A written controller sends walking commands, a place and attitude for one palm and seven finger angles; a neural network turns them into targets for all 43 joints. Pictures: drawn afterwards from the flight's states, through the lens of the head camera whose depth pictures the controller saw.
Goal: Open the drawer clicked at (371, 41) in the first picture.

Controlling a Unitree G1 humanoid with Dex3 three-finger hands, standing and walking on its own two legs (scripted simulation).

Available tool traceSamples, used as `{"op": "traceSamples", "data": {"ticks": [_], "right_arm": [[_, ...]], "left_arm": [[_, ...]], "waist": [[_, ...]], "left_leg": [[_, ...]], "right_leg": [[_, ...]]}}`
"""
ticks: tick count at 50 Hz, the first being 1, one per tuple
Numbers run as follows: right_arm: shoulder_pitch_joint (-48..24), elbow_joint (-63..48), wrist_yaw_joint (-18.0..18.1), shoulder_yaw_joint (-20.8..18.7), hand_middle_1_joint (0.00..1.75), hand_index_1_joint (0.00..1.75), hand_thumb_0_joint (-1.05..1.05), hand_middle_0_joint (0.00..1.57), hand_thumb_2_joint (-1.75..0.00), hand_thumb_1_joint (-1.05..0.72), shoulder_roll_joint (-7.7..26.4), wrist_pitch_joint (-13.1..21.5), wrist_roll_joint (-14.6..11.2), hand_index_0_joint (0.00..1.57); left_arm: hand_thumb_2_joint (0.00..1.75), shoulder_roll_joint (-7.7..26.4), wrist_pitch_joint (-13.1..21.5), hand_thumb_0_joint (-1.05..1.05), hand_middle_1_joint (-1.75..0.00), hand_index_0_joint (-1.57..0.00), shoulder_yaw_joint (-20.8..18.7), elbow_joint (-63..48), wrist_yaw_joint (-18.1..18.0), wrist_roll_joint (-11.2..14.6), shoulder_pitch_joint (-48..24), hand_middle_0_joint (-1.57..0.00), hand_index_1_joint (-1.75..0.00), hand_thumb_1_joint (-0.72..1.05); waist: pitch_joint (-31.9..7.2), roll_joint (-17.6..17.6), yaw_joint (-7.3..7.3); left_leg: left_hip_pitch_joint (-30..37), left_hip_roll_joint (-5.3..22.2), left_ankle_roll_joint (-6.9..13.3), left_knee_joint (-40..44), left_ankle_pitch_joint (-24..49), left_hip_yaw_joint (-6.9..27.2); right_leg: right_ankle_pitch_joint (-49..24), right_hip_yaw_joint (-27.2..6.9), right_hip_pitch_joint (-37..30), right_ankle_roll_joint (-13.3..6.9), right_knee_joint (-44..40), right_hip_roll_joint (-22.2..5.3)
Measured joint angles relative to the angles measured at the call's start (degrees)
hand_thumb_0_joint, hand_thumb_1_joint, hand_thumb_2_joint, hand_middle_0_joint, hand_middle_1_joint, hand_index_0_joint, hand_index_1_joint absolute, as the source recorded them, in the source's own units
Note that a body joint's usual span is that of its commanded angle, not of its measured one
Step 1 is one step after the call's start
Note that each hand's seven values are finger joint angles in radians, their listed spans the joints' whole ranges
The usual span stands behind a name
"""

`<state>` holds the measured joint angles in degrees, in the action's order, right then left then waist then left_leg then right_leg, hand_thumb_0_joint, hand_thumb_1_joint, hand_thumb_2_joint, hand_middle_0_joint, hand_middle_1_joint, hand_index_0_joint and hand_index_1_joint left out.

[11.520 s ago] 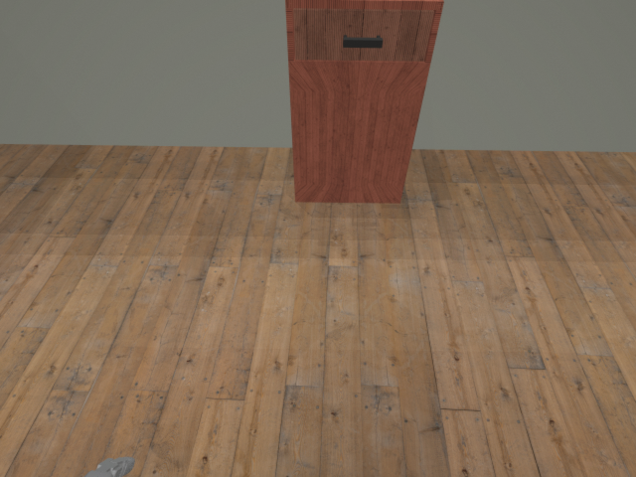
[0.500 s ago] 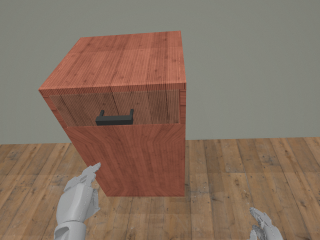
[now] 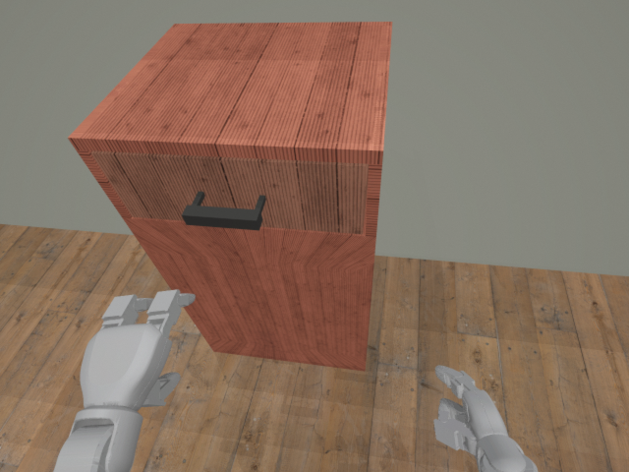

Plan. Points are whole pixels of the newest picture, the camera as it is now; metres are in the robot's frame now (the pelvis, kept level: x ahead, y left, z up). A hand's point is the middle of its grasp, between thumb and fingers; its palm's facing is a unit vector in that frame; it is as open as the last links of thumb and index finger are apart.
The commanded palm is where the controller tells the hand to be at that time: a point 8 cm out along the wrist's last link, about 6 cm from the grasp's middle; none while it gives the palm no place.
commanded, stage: raise the hand with hooked fingers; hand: left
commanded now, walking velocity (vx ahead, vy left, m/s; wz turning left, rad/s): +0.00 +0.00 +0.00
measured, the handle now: (226, 208) +0.50 +0.23 +0.02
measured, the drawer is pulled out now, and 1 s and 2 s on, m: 0.00 0.00 0.00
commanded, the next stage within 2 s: move the hooked fingers above the handle in 1.12 s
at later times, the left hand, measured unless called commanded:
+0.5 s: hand (145, 288) +0.29 +0.25 +0.09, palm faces +0.09 -0.11 -0.99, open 13.4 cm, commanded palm +0.27 +0.26 +0.16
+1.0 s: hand (111, 268) +0.30 +0.29 +0.12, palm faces -0.01 -0.08 -1.00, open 13.8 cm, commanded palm +0.28 +0.30 +0.19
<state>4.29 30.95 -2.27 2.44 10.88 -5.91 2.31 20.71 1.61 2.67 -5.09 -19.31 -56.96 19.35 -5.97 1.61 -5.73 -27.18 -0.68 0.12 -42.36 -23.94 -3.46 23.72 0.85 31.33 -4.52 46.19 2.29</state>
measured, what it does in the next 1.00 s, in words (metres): shifts its weight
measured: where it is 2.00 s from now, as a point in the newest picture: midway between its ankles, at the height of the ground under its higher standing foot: outside the picture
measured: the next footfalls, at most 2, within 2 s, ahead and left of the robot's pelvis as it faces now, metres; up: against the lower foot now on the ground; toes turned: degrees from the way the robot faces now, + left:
none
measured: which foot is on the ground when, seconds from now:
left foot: down 0.00-1.00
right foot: down 0.00-1.00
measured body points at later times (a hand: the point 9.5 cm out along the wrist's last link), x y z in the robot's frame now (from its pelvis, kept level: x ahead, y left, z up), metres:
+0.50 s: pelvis +0.00 +0.04 +0.02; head +0.01 +0.01 +0.47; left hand +0.28 +0.25 +0.15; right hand +0.19 -0.21 -0.07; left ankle -0.03 +0.14 -0.71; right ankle -0.01 -0.06 -0.71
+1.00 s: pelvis -0.01 +0.07 +0.03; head +0.01 +0.05 +0.48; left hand +0.29 +0.29 +0.17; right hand +0.15 -0.16 -0.09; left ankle -0.03 +0.14 -0.71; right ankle -0.01 -0.06 -0.71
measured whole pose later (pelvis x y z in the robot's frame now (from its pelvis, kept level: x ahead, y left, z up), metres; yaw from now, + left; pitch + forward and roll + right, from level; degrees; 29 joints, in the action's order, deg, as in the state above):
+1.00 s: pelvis -0.01 +0.07 +0.03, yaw -3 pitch +1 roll +0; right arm 10.5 35.1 0.3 0.7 13.6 -7.6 -0.4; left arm 28.9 0.5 3.9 -0.1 1.2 -52.7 -4.8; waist 0.6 3.7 -4.6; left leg -11.6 -5.4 4.2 -25.8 -15.0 1.7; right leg 13.1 -3.1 14.5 0.4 26.6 0.2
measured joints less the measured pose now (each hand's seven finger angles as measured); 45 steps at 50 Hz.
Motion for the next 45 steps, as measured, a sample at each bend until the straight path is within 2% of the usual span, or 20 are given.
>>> {"op": "traceSamples", "data": {"ticks": [4, 7, 11, 15, 20, 23, 30, 38, 41, 45], "right_arm": [[2.4, 0.9, 0.5, 0.7, 0.3, 0.3, 0.01, 0.2, -0.9, -0.9, 0.5, -0.3, -0.4, 0.2], [3.5, 2.2, 1.6, -0.8, 0.3, 0.3, 0.01, 0.2, -0.9, -0.9, 2.1, -0.4, 0.1, 0.2], [4.0, 4.3, 2.9, -3.6, 0.3, 0.3, 0.01, 0.2, -0.9, -0.9, 4.3, 0.2, 0.0, 0.2], [3.5, 5.5, 3.0, -5.6, 0.3, 0.3, 0.02, 0.19, -0.9, -0.91, 5.6, 0.2, -0.9, 0.2], [2.3, 4.6, 3.2, -5.5, 0.3, 0.3, 0.02, 0.19, -0.9, -0.91, 5.5, -1.0, -2.4, 0.2], [1.8, 3.6, 3.6, -4.6, 0.3, 0.3, 0.01, 0.19, -0.9, -0.91, 4.7, -1.4, -2.7, 0.2], [1.1, 3.0, 4.0, -2.0, 0.3, 0.3, 0.01, 0.19, -0.9, -0.91, 2.2, -1.7, -3.2, 0.2], [2.0, 3.6, 3.8, -0.2, 0.3, 0.3, 0.01, 0.2, -0.9, -0.9, 0.9, -2.3, -3.7, 0.2], [2.9, 3.6, 3.3, -0.1, 0.3, 0.3, 0.01, 0.2, -0.9, -0.9, 1.1, -2.4, -3.7, 0.2], [4.5, 3.3, 2.7, -0.5, 0.3, 0.3, 0.01, 0.2, -0.9, -0.9, 1.7, -2.3, -3.4, 0.2]], "left_arm": [[0.55, 2.1, -0.4, 0.0, -0.82, -0.28, -0.2, -0.6, 2.4, 0.0, 3.6, -0.27, -0.82, 0.1], [0.52, 3.6, 0.2, 0.0, -0.86, -0.29, -1.0, -1.0, 2.1, 0.0, 3.9, -0.28, -0.86, 0.02], [0.48, 4.3, 1.6, 0.0, -0.92, -0.3, -3.4, -1.3, -0.1, 1.0, 0.7, -0.29, -0.92, -0.07], [0.44, 3.4, -0.8, 0.0, -0.98, -0.3, -4.0, -0.5, -0.4, 2.1, -4.1, -0.3, -0.98, -0.16], [0.39, 2.8, -7.1, 0.0, -1.06, -0.31, -1.0, 0.5, 4.5, 3.3, -8.5, -0.3, -1.06, -0.27], [0.36, 3.3, -8.6, 0.0, -1.1, -0.31, 1.2, 0.9, 7.7, 3.0, -11.2, -0.3, -1.1, -0.34], [0.32, 5.4, -8.4, 0.0, -1.17, -0.32, 3.0, 3.9, 11.4, 1.8, -19.6, -0.32, -1.17, -0.45], [0.3, 7.8, -10.0, 0.0, -1.19, -0.32, 2.8, 8.5, 17.6, 3.2, -29.1, -0.32, -1.19, -0.48], [0.3, 8.1, -9.1, -0.01, -1.2, -0.32, 2.2, 8.9, 20.1, 3.7, -29.8, -0.31, -1.2, -0.49], [0.3, 8.1, -6.3, -0.01, -1.2, -0.32, 1.5, 7.7, 22.1, 4.5, -27.3, -0.31, -1.2, -0.49]], "waist": [[1.3, -0.2, 0.43], [2.1, 0.2, 0.92], [2.0, 1.2, 1.67], [1.3, 1.9, 2.18], [1.4, 2.2, 2.44], [2.0, 2.0, 2.33], [3.7, 1.8, 1.32], [5.0, 2.4, 0.93], [5.2, 2.6, 1.17], [5.7, 2.6, 1.52]], "left_leg": [[3.5, -0.7, -0.3, 3.7, 1.1, 2.5], [4.4, -0.9, 0.2, 4.5, 1.5, 3.9], [4.6, -1.2, 0.1, 5.0, 1.2, 5.0], [5.3, -1.8, 0.1, 5.8, 1.6, 4.9], [8.5, -2.5, 1.2, 8.5, 3.0, 4.1], [10.6, -2.8, 1.7, 9.8, 3.8, 4.1], [14.1, -3.4, 2.6, 11.9, 5.3, 4.8], [16.0, -4.4, 3.5, 14.7, 7.5, 5.5], [16.1, -4.6, 3.8, 15.6, 8.1, 5.3], [16.0, -4.7, 4.1, 16.4, 8.7, 5.0]], "right_leg": [[-1.7, -2.9, -2.5, -0.1, -3.3, 1.7], [-2.4, -3.6, -3.7, -0.1, -4.8, 2.3], [-2.7, -3.3, -4.1, 0.4, -5.6, 2.2], [-3.0, -3.6, -4.7, 1.1, -6.2, 1.5], [-4.2, -4.6, -7.7, 2.2, -8.5, 0.8], [-5.0, -4.7, -9.9, 2.6, -10.1, 0.4], [-6.8, -4.2, -14.4, 3.5, -13.7, -0.4], [-9.0, -3.6, -17.1, 4.5, -17.5, -1.6], [-9.7, -3.8, -17.3, 4.8, -18.5, -1.8], [-10.3, -4.1, -17.2, 5.0, -19.3, -2.0]]}}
